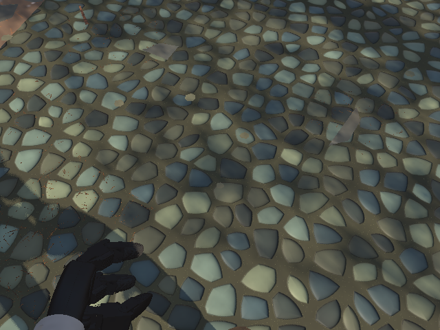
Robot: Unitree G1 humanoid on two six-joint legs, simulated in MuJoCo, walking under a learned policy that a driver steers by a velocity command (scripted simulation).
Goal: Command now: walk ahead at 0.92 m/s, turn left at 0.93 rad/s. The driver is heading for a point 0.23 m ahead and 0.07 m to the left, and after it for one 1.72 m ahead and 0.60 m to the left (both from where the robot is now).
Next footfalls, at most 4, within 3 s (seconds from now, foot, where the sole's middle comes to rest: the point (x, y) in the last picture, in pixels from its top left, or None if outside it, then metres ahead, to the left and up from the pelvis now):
0.04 right None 0.25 -0.16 -0.76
0.44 left None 0.44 0.12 -0.76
0.86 right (216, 285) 0.56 -0.07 -0.76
1.18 left None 0.35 0.09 -0.76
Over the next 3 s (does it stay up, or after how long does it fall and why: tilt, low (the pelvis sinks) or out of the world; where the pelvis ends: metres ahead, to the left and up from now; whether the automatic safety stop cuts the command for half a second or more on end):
stays up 1.01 0.07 0.01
